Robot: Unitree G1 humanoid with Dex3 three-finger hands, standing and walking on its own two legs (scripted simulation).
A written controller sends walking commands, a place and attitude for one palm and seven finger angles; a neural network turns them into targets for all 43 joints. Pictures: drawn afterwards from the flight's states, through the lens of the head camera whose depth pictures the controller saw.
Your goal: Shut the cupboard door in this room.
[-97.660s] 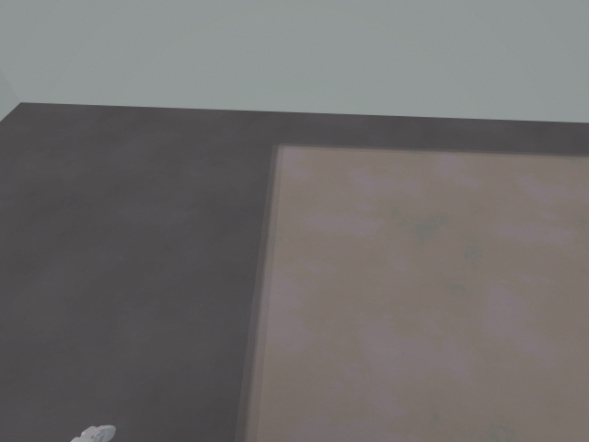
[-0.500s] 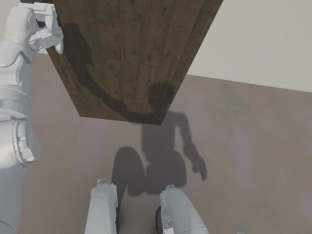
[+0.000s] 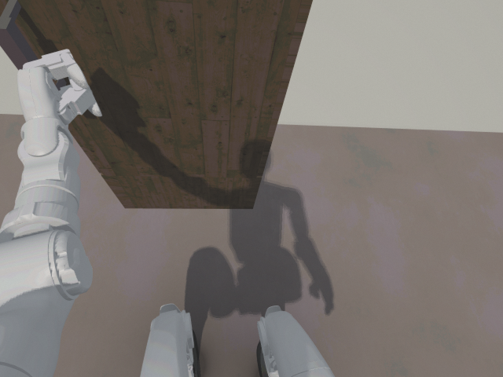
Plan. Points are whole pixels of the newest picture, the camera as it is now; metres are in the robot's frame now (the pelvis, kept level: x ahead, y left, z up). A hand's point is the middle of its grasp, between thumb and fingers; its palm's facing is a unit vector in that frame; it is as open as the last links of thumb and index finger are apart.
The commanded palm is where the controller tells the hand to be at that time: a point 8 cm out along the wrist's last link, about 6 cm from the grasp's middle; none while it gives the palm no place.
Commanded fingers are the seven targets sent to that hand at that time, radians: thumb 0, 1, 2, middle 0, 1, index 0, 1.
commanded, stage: pull the fist back off the door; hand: left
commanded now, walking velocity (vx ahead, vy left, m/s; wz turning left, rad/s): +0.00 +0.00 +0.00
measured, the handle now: (36, 60) +0.60 +0.27 +0.08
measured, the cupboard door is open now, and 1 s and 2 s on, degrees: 0 0 0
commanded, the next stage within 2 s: draw the hand back to the body in 0.36 s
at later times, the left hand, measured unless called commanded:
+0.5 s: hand (89, 132) +0.46 +0.18 +0.08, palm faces +0.18 -0.98 -0.03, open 3.1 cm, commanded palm +0.43 +0.22 +0.09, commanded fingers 0.00 0.90 0.90 -1.30 -1.50 -1.30 -1.50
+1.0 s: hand (13, 169) +0.36 +0.20 +0.17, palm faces +0.16 -0.99 -0.04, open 3.1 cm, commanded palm +0.31 +0.25 +0.18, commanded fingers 0.00 0.90 0.90 -1.11 -1.29 -1.11 -1.29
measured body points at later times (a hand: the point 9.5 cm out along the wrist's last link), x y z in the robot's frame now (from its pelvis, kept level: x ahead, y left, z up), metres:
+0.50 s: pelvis +0.04 -0.01 +0.03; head +0.14 +0.01 +0.47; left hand +0.45 +0.23 +0.09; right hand +0.18 -0.26 -0.08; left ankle +0.09 +0.12 -0.61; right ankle +0.02 -0.13 -0.61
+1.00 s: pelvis +0.04 -0.01 +0.08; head +0.07 -0.02 +0.53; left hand +0.34 +0.26 +0.18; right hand +0.19 -0.25 -0.02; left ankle +0.09 +0.12 -0.61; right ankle +0.02 -0.13 -0.61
